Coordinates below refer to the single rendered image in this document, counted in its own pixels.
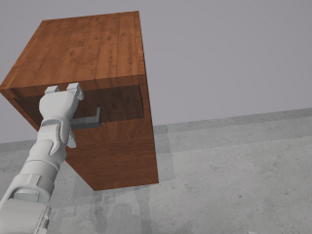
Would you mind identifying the drawer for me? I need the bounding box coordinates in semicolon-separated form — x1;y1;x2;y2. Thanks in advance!
16;84;144;126

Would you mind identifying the robot left hand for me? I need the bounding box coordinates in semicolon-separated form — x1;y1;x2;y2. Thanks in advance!
39;82;84;148

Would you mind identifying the robot left forearm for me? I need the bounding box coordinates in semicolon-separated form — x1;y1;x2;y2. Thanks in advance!
0;116;70;211

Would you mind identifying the handle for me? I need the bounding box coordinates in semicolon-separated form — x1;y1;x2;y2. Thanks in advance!
69;107;101;130

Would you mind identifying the cabinet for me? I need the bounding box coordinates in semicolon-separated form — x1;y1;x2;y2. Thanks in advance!
0;11;159;191

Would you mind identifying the left robot upper arm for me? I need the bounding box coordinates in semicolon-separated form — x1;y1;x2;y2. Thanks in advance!
0;198;52;234

